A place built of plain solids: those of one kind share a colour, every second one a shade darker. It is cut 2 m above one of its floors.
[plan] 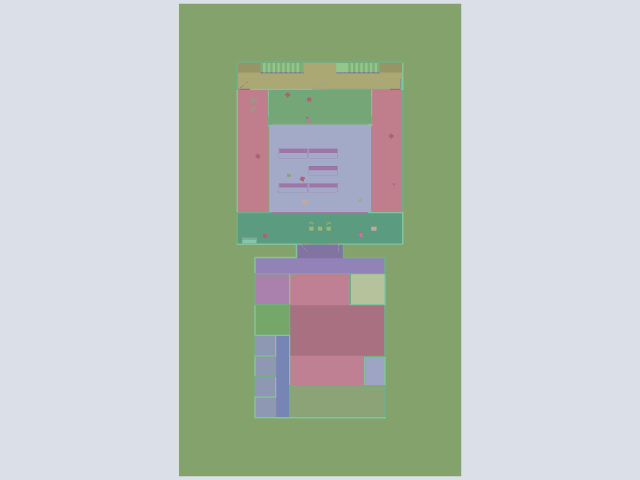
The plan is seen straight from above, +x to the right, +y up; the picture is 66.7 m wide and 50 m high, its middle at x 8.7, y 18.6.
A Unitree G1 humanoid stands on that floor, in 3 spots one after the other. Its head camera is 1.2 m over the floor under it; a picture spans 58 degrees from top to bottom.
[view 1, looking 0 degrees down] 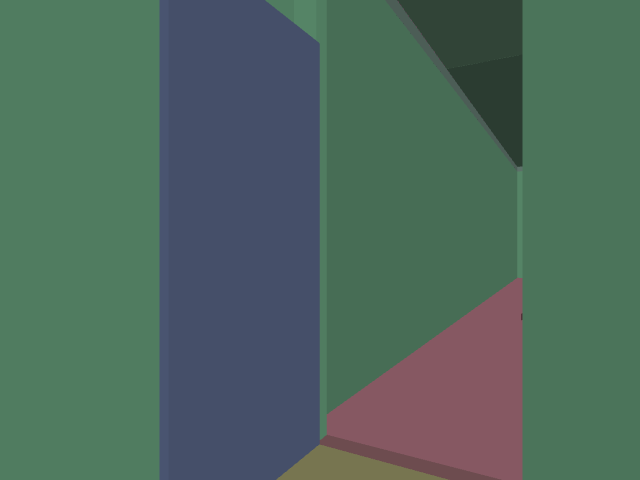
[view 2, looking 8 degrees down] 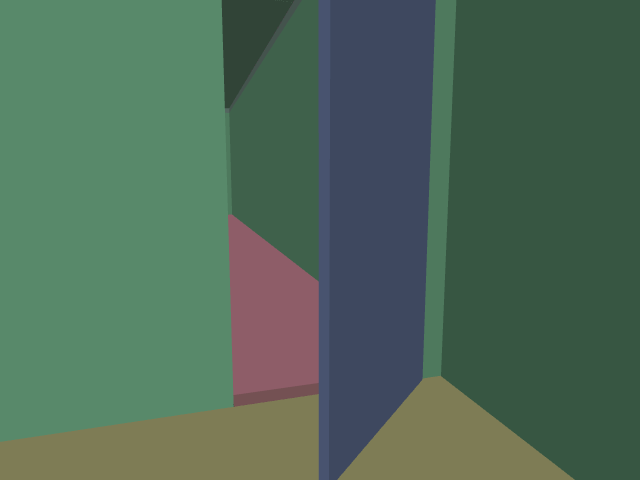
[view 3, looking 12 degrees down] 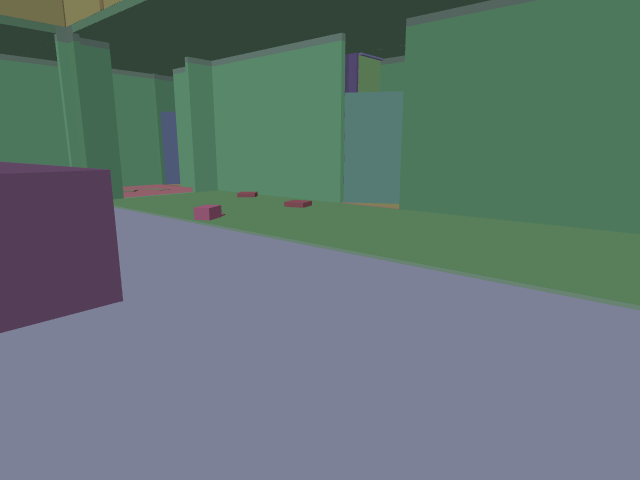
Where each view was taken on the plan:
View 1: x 15.80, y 36.55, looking -60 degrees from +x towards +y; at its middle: wall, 2.59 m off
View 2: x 1.61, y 36.55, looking -107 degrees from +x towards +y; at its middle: leaf_side_door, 1.57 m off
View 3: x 13.88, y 26.68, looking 131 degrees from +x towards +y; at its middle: floor_back_rows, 5.77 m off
